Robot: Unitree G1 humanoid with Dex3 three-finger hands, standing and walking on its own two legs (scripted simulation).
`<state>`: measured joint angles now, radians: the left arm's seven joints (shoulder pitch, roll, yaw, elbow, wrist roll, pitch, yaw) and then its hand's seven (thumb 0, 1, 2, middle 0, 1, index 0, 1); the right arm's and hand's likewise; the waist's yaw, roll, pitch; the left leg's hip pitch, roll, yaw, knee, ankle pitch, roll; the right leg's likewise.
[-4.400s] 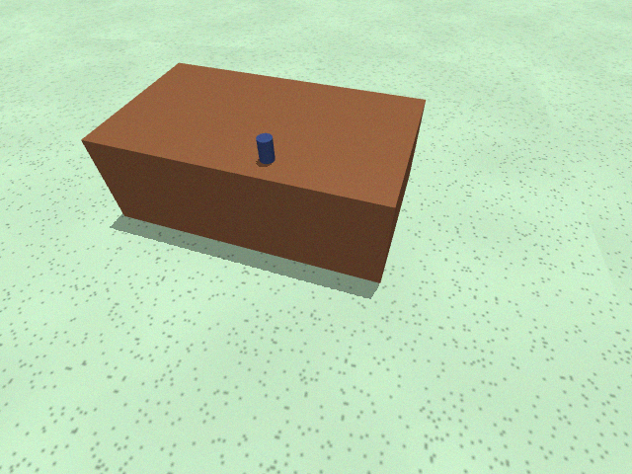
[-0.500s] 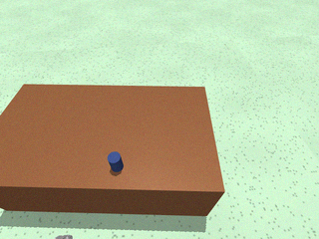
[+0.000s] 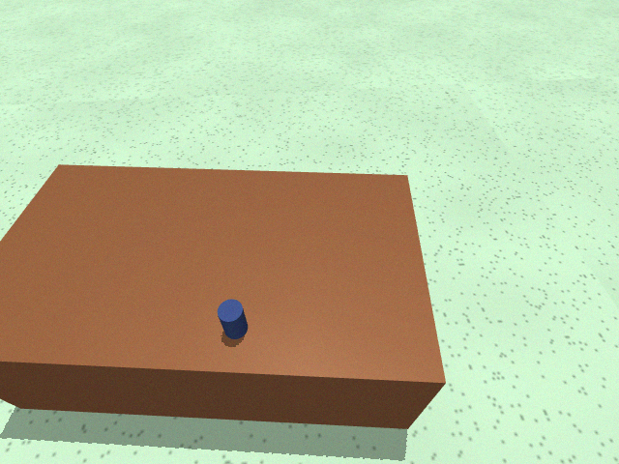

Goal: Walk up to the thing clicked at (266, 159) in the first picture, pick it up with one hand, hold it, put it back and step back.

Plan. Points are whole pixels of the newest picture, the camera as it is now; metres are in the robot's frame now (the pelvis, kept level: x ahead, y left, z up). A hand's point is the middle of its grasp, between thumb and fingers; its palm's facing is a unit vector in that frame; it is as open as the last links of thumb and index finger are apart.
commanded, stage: stand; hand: left
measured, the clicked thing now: (233, 319) +0.45 +0.21 -0.32
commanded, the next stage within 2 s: go down in 2.00 s
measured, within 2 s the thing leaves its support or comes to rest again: neither
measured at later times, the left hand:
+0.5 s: hand out of the picture +0.08 +0.26 -0.16, palm faces -0.01 -0.94 -0.34, open 7.4 cm
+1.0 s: hand out of the picture +0.06 +0.26 -0.16, palm faces -0.01 -0.94 -0.34, open 7.4 cm
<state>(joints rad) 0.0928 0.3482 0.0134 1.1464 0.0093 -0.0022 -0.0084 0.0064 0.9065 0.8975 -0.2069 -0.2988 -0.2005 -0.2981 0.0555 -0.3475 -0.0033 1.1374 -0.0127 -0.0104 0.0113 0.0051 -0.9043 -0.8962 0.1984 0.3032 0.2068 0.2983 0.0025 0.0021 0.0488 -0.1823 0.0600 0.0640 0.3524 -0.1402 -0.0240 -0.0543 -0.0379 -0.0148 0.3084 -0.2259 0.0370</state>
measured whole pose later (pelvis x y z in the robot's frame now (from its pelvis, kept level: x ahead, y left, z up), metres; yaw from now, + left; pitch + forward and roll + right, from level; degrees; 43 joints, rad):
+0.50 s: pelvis +0.01 +0.01 +0.00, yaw +0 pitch -2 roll +0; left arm 0.11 0.35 0.01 1.13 0.01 0.00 0.00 0.01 0.91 0.90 -0.21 -0.30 -0.20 -0.30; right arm 0.08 -0.35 -0.01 1.14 -0.01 -0.01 0.01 0.01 -0.90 -0.90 0.20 0.30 0.21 0.30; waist 0.00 0.00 0.05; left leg -0.17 0.04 0.07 0.35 -0.15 -0.01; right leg -0.03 -0.05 -0.02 0.30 -0.23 0.05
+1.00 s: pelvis +0.00 +0.00 +0.00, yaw +1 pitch -2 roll +0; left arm 0.14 0.35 0.01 1.13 0.01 0.00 -0.01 0.01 0.91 0.90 -0.21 -0.30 -0.20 -0.30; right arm 0.10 -0.35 -0.01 1.14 -0.01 0.00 0.01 0.01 -0.90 -0.90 0.20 0.30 0.21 0.30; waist 0.00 0.00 0.05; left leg -0.17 0.05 0.06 0.35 -0.14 -0.02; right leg -0.04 -0.05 -0.02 0.31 -0.23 0.04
